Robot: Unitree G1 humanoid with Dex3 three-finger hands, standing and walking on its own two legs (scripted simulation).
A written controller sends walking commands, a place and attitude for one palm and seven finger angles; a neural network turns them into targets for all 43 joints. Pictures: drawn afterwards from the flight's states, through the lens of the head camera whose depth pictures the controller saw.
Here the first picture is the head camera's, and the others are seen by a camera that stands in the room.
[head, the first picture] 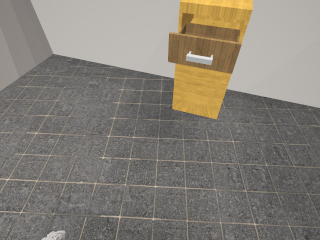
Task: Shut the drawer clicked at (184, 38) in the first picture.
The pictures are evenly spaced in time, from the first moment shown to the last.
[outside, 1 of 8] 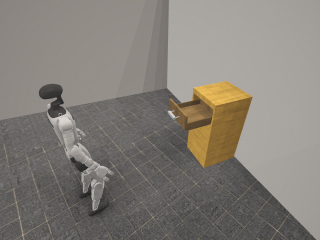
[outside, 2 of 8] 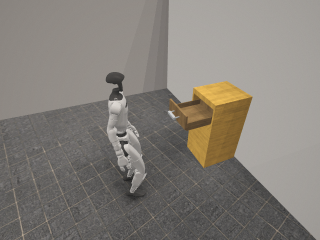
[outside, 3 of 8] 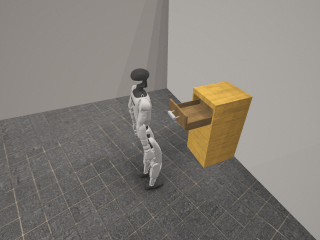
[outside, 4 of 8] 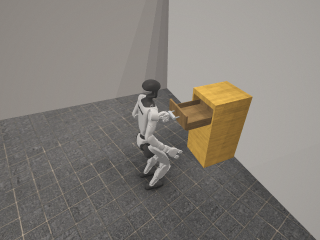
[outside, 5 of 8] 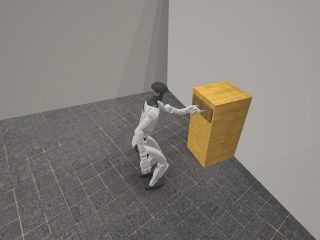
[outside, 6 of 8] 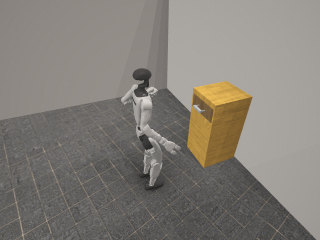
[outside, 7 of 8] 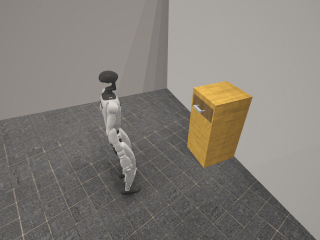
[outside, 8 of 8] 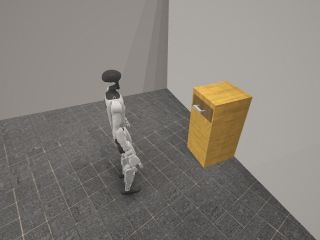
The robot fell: no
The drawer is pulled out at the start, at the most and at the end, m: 0.30 0.30 0.00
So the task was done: yes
